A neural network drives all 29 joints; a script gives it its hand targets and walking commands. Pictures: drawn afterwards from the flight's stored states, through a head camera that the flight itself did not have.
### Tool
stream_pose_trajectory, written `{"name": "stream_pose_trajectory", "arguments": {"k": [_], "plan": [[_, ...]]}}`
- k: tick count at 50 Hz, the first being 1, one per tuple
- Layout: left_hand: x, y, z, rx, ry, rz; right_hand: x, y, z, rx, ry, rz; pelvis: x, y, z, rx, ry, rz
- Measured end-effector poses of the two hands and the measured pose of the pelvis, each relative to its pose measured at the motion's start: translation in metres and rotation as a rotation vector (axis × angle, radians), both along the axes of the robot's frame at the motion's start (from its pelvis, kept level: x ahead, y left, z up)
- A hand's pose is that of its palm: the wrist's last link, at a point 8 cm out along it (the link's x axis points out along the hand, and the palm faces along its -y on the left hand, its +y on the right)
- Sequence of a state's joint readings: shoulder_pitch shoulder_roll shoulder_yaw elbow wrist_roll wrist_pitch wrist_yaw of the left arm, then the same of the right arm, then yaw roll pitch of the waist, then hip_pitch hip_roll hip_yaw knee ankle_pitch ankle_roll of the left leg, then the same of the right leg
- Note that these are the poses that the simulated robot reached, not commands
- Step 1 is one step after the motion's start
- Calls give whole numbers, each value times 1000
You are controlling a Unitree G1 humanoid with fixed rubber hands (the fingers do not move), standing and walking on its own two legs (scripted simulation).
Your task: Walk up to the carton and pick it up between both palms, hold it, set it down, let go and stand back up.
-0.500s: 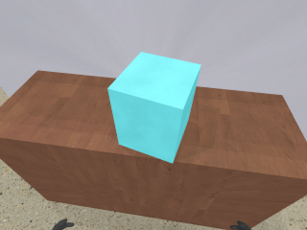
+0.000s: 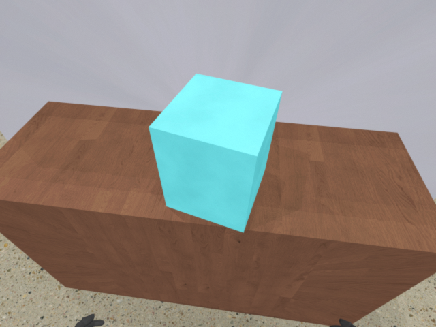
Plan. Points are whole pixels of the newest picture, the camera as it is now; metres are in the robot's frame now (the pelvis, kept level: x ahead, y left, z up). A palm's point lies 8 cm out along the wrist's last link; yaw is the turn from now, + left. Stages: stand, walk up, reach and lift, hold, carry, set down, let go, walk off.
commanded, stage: stand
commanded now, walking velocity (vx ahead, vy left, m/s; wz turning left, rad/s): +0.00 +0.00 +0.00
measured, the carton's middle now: (219, 153) +0.48 -0.02 +0.05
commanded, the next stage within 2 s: walk up in 1.30 s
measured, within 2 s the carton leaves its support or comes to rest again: neither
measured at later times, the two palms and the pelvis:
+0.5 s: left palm out of the picture +0.11 +0.25 -0.09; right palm out of the picture +0.07 -0.27 -0.10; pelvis +0.00 +0.00 +0.00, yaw -1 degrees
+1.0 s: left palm out of the picture +0.12 +0.25 -0.09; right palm out of the picture +0.06 -0.27 -0.10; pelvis +0.00 +0.00 +0.00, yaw -3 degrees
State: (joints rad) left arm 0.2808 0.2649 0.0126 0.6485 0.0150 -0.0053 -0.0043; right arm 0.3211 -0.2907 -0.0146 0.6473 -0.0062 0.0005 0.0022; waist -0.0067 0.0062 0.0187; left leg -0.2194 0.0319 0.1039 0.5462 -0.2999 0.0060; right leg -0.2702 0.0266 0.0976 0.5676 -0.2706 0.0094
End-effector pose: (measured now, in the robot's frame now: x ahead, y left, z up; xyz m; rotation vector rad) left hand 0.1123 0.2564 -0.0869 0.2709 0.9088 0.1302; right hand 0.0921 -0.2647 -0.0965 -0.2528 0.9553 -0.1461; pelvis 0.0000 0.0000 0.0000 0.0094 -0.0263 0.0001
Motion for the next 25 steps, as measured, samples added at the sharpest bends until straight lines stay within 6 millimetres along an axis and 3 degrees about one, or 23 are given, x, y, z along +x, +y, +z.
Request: {"name": "stream_pose_trajectory", "arguments": {"k": [10, 25], "plan": [[4, -1, 1, 3, -5, -11, -1, 1, -1, 5, -7, -12, 0, 1, 0, 2, -4, -11], [-1, -2, -2, 1, 15, -23, -19, -3, -2, -4, 28, -29, -4, 2, 0, 2, -2, -23]]}}
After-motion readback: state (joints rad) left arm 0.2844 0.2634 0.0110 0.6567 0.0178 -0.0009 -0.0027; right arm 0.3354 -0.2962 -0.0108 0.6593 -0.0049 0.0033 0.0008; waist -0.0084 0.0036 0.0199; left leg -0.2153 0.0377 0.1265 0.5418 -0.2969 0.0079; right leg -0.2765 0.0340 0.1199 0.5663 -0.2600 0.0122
